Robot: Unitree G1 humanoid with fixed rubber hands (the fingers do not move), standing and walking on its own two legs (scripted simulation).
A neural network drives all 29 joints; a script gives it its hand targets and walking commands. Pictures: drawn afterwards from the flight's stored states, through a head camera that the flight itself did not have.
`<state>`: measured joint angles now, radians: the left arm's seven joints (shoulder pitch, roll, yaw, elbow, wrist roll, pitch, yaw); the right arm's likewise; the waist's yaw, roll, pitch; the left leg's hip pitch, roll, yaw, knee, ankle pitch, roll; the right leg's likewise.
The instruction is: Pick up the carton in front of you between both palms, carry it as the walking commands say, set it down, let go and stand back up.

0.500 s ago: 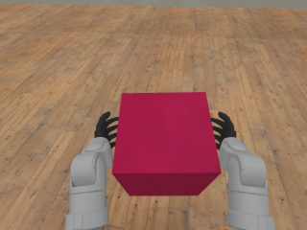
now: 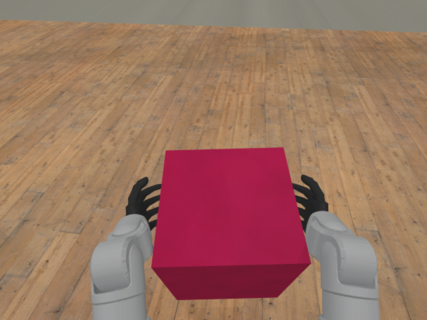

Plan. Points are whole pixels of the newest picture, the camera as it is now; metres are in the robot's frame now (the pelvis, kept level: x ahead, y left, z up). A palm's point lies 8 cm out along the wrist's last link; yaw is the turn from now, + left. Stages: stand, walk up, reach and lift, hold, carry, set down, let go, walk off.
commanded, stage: carry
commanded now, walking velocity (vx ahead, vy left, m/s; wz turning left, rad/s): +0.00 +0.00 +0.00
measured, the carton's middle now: (225, 229) +0.31 +0.01 +0.04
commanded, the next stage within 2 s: hold in 1.94 s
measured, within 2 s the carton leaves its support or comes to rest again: neither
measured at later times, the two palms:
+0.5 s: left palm (146, 168) +0.41 +0.17 +0.11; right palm (292, 165) +0.41 -0.13 +0.11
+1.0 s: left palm (156, 175) +0.46 +0.16 +0.04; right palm (284, 176) +0.45 -0.14 +0.04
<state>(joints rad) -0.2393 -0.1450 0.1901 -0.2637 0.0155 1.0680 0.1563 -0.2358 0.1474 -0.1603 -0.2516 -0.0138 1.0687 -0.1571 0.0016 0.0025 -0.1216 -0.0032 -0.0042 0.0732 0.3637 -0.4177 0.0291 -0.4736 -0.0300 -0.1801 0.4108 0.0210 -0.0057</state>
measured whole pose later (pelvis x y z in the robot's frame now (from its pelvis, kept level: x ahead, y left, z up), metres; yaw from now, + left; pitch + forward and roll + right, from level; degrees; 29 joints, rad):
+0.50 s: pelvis +0.18 +0.01 +0.01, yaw +0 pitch +3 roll +0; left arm -0.01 -0.13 0.06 -0.46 0.06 1.22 0.13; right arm 0.00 0.13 -0.05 -0.45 -0.05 1.21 -0.13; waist 0.00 -0.03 -0.20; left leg -0.32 0.04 0.17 0.50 -0.22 0.03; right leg -0.18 -0.07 -0.15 0.49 -0.36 0.01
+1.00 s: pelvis +0.17 +0.02 +0.00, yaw -1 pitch +2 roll +0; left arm -0.20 -0.14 0.17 0.17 0.24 0.77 0.02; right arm -0.20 0.14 -0.17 0.18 -0.22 0.77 -0.02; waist 0.00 -0.01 -0.12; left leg -0.34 0.05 0.18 0.53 -0.23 0.04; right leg -0.20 -0.06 -0.13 0.53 -0.35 0.02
